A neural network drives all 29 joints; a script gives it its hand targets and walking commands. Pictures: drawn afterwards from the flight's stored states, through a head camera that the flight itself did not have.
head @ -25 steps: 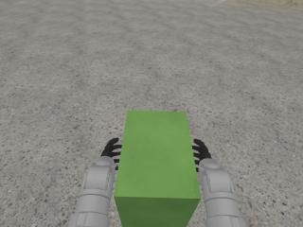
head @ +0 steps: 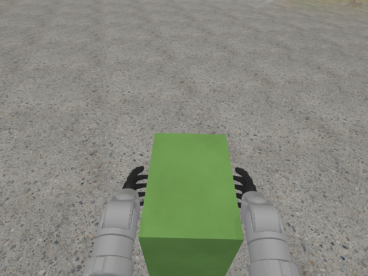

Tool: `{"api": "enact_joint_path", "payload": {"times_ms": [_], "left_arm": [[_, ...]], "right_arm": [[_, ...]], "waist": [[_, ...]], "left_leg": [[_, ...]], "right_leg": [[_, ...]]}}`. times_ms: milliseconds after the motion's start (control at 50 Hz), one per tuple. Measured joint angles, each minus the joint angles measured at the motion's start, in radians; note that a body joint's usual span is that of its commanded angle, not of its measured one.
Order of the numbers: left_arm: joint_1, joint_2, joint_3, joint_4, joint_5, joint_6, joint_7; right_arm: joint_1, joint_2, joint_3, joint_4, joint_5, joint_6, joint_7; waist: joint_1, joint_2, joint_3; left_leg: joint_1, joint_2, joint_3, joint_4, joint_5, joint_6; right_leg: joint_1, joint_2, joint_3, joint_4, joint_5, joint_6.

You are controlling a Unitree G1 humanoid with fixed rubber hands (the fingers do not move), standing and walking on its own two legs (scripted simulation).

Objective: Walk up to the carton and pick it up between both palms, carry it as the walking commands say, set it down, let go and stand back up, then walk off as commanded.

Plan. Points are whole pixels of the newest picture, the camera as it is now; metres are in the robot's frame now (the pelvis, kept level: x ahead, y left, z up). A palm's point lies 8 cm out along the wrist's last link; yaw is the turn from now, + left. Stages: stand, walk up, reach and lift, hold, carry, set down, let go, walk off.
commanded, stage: hold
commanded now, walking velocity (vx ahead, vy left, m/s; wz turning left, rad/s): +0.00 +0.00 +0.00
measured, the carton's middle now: (188, 210) +0.31 +0.00 -0.03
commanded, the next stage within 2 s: carry in 0.10 s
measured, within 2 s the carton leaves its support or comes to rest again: neither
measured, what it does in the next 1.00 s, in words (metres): steps to the right: left foot, then right foot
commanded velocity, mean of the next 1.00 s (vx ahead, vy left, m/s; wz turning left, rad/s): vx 0.00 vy -0.28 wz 0.00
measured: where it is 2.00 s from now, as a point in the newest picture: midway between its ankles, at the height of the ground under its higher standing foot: outside the picture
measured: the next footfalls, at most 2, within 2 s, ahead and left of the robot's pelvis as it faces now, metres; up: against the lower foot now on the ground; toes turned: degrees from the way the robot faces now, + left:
left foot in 0.54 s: +0.04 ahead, +0.03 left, +0.00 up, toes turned +8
right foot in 0.84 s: +0.03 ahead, -0.32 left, +0.00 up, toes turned -7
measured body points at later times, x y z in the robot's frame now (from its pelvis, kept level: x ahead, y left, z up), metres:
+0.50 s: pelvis -0.01 -0.07 -0.02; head +0.02 -0.06 +0.43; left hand +0.29 +0.06 +0.05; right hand +0.29 -0.21 +0.05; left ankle -0.01 +0.04 -0.72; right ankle +0.02 -0.14 -0.74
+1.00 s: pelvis -0.05 -0.24 -0.01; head -0.03 -0.25 +0.44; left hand +0.25 -0.11 +0.06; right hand +0.24 -0.38 +0.05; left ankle -0.06 -0.11 -0.67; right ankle -0.01 -0.32 -0.74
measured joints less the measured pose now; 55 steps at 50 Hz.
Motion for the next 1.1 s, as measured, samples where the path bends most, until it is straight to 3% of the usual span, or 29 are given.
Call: {"api": "enact_joint_path", "payload": {"times_ms": [80, 160, 260, 320, 360, 400, 440, 500, 540, 600, 660, 720, 800, 840, 860, 880, 920, 980, 1040, 1100], "left_arm": [[-0.001, 0.0, 0.0, 0.001, 0.0, -0.001, 0.001], [0.017, 0.006, -0.012, -0.042, -0.03, 0.005, 0.017], [0.04, 0.031, -0.037, -0.168, -0.117, 0.05, 0.054], [0.047, 0.027, -0.056, -0.256, -0.155, 0.105, 0.083], [0.05, 0.01, -0.071, -0.3, -0.159, 0.143, 0.095], [0.053, 0.013, -0.101, -0.348, -0.167, 0.194, 0.108], [0.065, 0.016, -0.122, -0.423, -0.171, 0.253, 0.116], [0.082, 0.019, -0.135, -0.535, -0.171, 0.332, 0.12], [0.09, 0.021, -0.138, -0.586, -0.168, 0.372, 0.121], [0.106, 0.024, -0.122, -0.602, -0.17, 0.401, 0.121], [0.119, 0.027, -0.124, -0.603, -0.172, 0.442, 0.122], [0.11, 0.026, -0.122, -0.615, -0.182, 0.464, 0.127], [0.086, 0.021, -0.112, -0.632, -0.187, 0.469, 0.128], [0.071, 0.018, -0.105, -0.627, -0.186, 0.469, 0.126], [0.063, 0.016, -0.105, -0.615, -0.184, 0.464, 0.124], [0.06, 0.014, -0.113, -0.594, -0.178, 0.454, 0.118], [0.053, 0.013, -0.128, -0.552, -0.172, 0.45, 0.115], [0.054, 0.013, -0.129, -0.533, -0.167, 0.463, 0.113], [0.057, 0.014, -0.122, -0.556, -0.166, 0.464, 0.111], [0.055, 0.013, -0.119, -0.578, -0.162, 0.457, 0.109]], "right_arm": [[0.0, 0.0, -0.001, 0.0, 0.0, -0.001, 0.0], [0.006, -0.002, 0.02, -0.031, 0.023, 0.005, -0.015], [0.015, -0.004, 0.078, -0.146, 0.067, 0.056, -0.058], [0.031, -0.009, 0.092, -0.254, 0.102, 0.122, -0.082], [0.052, -0.016, 0.085, -0.327, 0.129, 0.17, -0.093], [0.072, -0.02, 0.079, -0.395, 0.159, 0.219, -0.104], [0.092, -0.024, 0.092, -0.47, 0.187, 0.271, -0.119], [0.107, -0.027, 0.117, -0.562, 0.211, 0.334, -0.136], [0.104, -0.026, 0.127, -0.595, 0.214, 0.367, -0.139], [0.1, -0.024, 0.146, -0.576, 0.211, 0.386, -0.139], [0.114, -0.026, 0.159, -0.572, 0.202, 0.423, -0.134], [0.112, -0.026, 0.16, -0.595, 0.193, 0.452, -0.133], [0.089, -0.022, 0.153, -0.624, 0.18, 0.47, -0.131], [0.076, -0.019, 0.148, -0.627, 0.172, 0.476, -0.13], [0.069, -0.018, 0.139, -0.625, 0.169, 0.477, -0.129], [0.071, -0.02, 0.128, -0.621, 0.168, 0.475, -0.127], [0.085, -0.022, 0.109, -0.612, 0.17, 0.48, -0.125], [0.097, -0.024, 0.11, -0.6, 0.178, 0.488, -0.129], [0.093, -0.024, 0.119, -0.609, 0.187, 0.483, -0.139], [0.081, -0.021, 0.12, -0.616, 0.191, 0.473, -0.141]], "waist": [[0.0, 0.0, 0.0], [0.01, -0.009, -0.071], [0.032, 0.0, -0.103], [0.027, 0.036, -0.093], [0.017, 0.046, -0.094], [0.0, 0.027, -0.089], [-0.017, 0.01, -0.079], [-0.029, -0.004, -0.069], [-0.032, -0.001, -0.078], [-0.024, -0.02, -0.077], [-0.008, -0.013, -0.075], [0.002, 0.011, -0.07], [0.008, 0.043, -0.077], [0.008, 0.049, -0.089], [0.009, 0.063, -0.09], [0.006, 0.075, -0.092], [-0.006, 0.062, -0.089], [-0.021, 0.038, -0.077], [-0.026, 0.031, -0.069], [-0.02, 0.023, -0.079]], "left_leg": [[-0.002, -0.001, 0.0, 0.002, -0.001, 0.001], [-0.119, 0.0, 0.013, 0.073, -0.028, -0.004], [-0.246, 0.052, 0.025, 0.163, -0.067, -0.029], [-0.296, 0.098, -0.002, 0.206, -0.081, -0.057], [-0.348, 0.114, 0.01, 0.288, -0.151, -0.036], [-0.407, 0.096, 0.055, 0.446, -0.307, -0.014], [-0.433, 0.075, 0.104, 0.528, -0.348, 0.0], [-0.39, 0.05, 0.164, 0.424, -0.283, 0.01], [-0.317, 0.053, 0.192, 0.248, -0.131, 0.026], [-0.324, 0.07, 0.193, 0.264, -0.138, 0.044], [-0.296, 0.1, 0.182, 0.207, -0.118, 0.023], [-0.284, 0.141, 0.16, 0.149, -0.07, -0.01], [-0.294, 0.201, 0.13, 0.119, -0.033, -0.063], [-0.31, 0.223, 0.114, 0.142, -0.035, -0.091], [-0.328, 0.239, 0.1, 0.176, -0.05, -0.082], [-0.359, 0.237, 0.082, 0.245, -0.147, -0.067], [-0.433, 0.179, 0.071, 0.467, -0.339, -0.034], [-0.487, 0.105, 0.125, 0.69, -0.364, -0.006], [-0.467, 0.061, 0.185, 0.669, -0.336, -0.001], [-0.395, 0.034, 0.22, 0.487, -0.296, 0.017]], "right_leg": [[-0.002, 0.0, 0.001, 0.001, 0.0, 0.001], [-0.14, -0.009, -0.011, 0.104, -0.042, -0.01], [-0.277, -0.003, -0.098, 0.209, -0.144, -0.024], [-0.29, 0.027, -0.149, 0.159, -0.023, -0.047], [-0.308, 0.041, -0.17, 0.166, -0.029, -0.075], [-0.324, 0.029, -0.184, 0.175, -0.05, -0.096], [-0.333, 0.021, -0.193, 0.167, -0.048, -0.107], [-0.35, 0.028, -0.203, 0.172, -0.043, -0.119], [-0.375, 0.048, -0.215, 0.211, -0.061, -0.125], [-0.451, 0.049, -0.186, 0.445, -0.216, -0.079], [-0.496, 0.022, -0.144, 0.605, -0.221, -0.034], [-0.482, -0.017, -0.127, 0.543, -0.201, -0.008], [-0.398, -0.037, -0.14, 0.316, -0.169, 0.003], [-0.313, -0.038, -0.167, 0.135, -0.119, -0.004], [-0.298, -0.025, -0.179, 0.089, -0.024, -0.008], [-0.311, -0.016, -0.188, 0.107, 0.005, -0.019], [-0.325, -0.028, -0.198, 0.136, -0.011, -0.047], [-0.316, -0.033, -0.206, 0.117, -0.012, -0.079], [-0.32, -0.009, -0.221, 0.106, 0.003, -0.109], [-0.344, 0.029, -0.245, 0.126, -0.002, -0.139]]}}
